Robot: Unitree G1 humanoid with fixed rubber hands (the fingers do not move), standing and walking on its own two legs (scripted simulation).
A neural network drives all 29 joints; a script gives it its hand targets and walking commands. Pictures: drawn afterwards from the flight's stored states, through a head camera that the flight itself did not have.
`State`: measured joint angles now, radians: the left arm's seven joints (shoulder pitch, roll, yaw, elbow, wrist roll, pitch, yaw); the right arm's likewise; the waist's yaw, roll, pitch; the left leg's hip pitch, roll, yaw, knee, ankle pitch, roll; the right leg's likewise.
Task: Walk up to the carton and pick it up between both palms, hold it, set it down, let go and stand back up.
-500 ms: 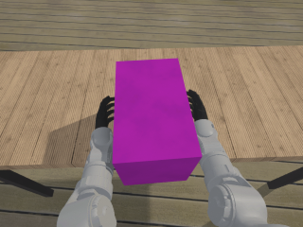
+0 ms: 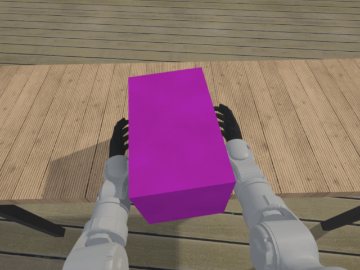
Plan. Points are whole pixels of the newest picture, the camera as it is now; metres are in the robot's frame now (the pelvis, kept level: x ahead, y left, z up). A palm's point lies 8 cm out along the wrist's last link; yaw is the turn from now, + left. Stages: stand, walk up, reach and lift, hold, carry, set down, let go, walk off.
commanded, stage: reach and lift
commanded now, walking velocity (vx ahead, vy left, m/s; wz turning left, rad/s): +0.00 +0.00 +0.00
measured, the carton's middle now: (175, 144) +0.42 +0.04 +0.02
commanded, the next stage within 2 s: none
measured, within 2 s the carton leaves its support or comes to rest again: neither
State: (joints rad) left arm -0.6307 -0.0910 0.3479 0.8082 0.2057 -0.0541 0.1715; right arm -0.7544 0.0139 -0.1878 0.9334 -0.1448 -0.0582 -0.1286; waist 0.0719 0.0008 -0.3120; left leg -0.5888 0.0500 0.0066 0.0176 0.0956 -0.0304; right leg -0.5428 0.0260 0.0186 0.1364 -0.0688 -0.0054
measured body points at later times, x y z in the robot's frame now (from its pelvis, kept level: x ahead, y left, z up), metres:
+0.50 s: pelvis -0.01 +0.00 +0.00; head +0.04 -0.01 +0.45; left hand +0.43 +0.15 +0.10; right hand +0.46 -0.12 +0.11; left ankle +0.02 +0.14 -0.74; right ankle -0.05 -0.11 -0.74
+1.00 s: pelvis -0.03 +0.01 +0.01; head -0.01 +0.01 +0.46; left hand +0.38 +0.17 +0.13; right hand +0.42 -0.09 +0.15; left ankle +0.02 +0.14 -0.74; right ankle -0.05 -0.11 -0.74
